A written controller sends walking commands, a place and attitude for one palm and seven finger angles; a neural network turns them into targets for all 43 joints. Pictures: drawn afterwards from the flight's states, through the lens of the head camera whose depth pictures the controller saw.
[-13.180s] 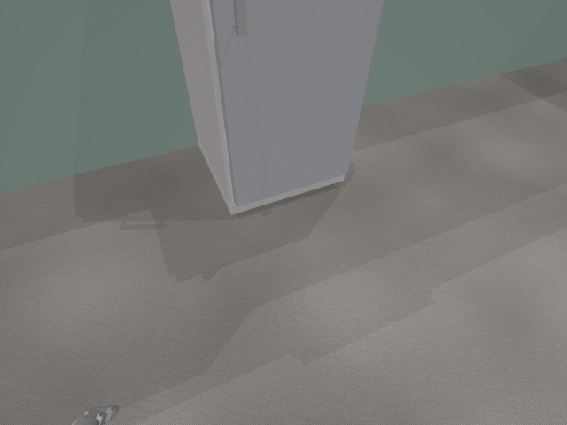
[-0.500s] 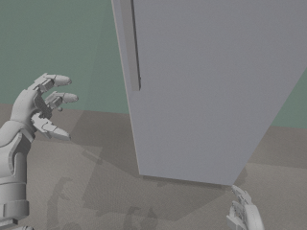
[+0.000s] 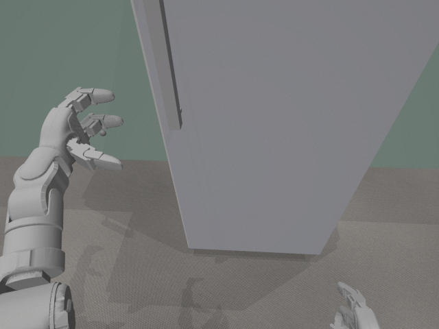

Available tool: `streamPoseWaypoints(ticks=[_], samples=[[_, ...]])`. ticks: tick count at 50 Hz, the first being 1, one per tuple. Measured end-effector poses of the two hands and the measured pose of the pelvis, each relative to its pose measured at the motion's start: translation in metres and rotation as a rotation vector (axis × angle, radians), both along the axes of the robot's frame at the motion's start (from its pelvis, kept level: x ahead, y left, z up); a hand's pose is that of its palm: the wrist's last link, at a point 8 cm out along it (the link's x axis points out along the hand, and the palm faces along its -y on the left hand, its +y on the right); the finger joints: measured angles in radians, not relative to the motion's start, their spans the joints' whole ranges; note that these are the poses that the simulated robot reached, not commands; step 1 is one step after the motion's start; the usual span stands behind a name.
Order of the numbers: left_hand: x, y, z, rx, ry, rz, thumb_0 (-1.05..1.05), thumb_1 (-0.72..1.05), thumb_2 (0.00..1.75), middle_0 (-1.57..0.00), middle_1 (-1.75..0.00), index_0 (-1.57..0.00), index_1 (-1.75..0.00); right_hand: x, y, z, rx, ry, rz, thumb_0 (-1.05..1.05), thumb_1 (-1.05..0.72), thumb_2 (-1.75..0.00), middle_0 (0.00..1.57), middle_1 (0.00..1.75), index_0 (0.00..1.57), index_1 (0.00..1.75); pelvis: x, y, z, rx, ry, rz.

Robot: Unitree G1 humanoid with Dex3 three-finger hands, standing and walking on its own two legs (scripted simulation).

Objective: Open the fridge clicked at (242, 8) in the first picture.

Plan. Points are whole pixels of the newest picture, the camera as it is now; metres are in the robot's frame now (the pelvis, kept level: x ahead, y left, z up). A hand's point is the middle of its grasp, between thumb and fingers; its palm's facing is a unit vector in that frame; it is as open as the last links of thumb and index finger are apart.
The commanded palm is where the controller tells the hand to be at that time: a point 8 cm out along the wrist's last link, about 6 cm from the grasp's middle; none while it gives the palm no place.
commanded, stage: move the hooked fingers beside the handle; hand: left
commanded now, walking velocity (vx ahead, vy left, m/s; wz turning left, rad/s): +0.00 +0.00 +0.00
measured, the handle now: (164, 43) +0.56 +0.15 +0.27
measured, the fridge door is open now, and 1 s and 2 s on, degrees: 0 0 0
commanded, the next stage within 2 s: none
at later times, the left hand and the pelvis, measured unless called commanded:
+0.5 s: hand (122, 111) +0.44 +0.22 +0.19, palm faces +0.01 -1.00 -0.01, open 14.0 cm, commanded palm +0.42 +0.27 +0.19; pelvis +0.00 +0.00 +0.00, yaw -1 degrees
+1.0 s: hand (140, 94) +0.50 +0.20 +0.19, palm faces -0.02 -1.00 -0.01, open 14.0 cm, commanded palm +0.47 +0.25 +0.18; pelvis +0.01 +0.01 -0.01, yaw -2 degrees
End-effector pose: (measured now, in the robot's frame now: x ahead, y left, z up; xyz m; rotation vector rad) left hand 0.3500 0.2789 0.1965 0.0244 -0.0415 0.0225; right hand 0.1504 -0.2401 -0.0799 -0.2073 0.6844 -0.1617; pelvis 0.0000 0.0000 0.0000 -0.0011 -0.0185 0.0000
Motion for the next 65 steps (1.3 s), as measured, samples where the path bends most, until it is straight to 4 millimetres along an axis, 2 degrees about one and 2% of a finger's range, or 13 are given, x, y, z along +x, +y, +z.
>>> streamPoseWaypoints(ticks=[8,21,31,38,48,52,58,65], samples=[[0.024,-0.003,0.004,-0.005,0.012,0.0,-0.01,-0.5,0.3,-0.3,-1.2,-0.3,-1.2,-0.01,-0.01,-0.003,-0.009,0.032,-0.037,0.01,-0.9,-0.9,0.2,0.3,0.21,0.3,0.003,-0.002,0.0,0.0,0.017,-0.006],[0.055,-0.008,-0.003,-0.016,0.037,-0.008,-0.01,-0.5,0.3,-0.3,-1.2,-0.3,-1.2,-0.037,-0.018,-0.014,-0.024,0.13,-0.082,0.01,-0.9,-0.9,0.2,0.3,0.21,0.3,0.004,0.0,-0.002,-0.003,0.044,-0.009],[0.09,-0.021,0.002,-0.008,0.029,-0.036,-0.01,-0.5,0.3,-0.3,-1.2,-0.3,-1.2,-0.072,-0.019,-0.024,-0.034,0.239,-0.123,0.01,-0.9,-0.9,0.2,0.3,0.21,0.3,0.005,0.006,-0.004,-0.007,0.082,-0.013],[0.115,-0.028,-0.006,-0.032,0.059,-0.026,-0.01,-0.5,0.3,-0.3,-1.2,-0.3,-1.2,-0.1,-0.018,-0.03,-0.033,0.32,-0.161,0.01,-0.9,-0.9,0.2,0.3,0.21,0.3,0.006,0.01,-0.005,-0.005,0.112,-0.025],[0.13,-0.026,-0.001,-0.015,0.005,-0.029,-0.01,-0.49,0.3,-0.3,-1.2,-0.3,-1.2,-0.132,-0.017,-0.032,-0.03,0.415,-0.215,0.01,-0.9,-0.9,0.2,0.3,0.21,0.3,0.012,0.012,-0.006,-0.007,0.14,-0.041],[0.127,-0.029,-0.005,-0.012,0.025,-0.045,-0.01,-0.49,0.3,-0.3,-1.2,-0.3,-1.2,-0.131,-0.017,-0.033,-0.023,0.419,-0.215,0.01,-0.9,-0.9,0.2,0.3,0.21,0.3,0.015,0.014,-0.006,-0.008,0.14,-0.042],[0.122,-0.028,-0.017,-0.035,0.046,-0.015,-0.01,-0.5,0.3,-0.3,-1.2,-0.3,-1.2,-0.113,-0.016,-0.031,-0.02,0.378,-0.194,0.01,-0.9,-0.9,0.2,0.3,0.21,0.3,0.014,0.012,-0.006,-0.008,0.134,-0.04],[0.115,-0.023,-0.001,-0.011,-0.019,-0.002,-0.01,-0.5,0.3,-0.3,-1.2,-0.3,-1.2,-0.087,-0.016,-0.028,-0.022,0.307,-0.16,0.01,-0.9,-0.9,0.2,0.3,0.21,0.3,0.013,0.01,-0.006,-0.011,0.126,-0.032]])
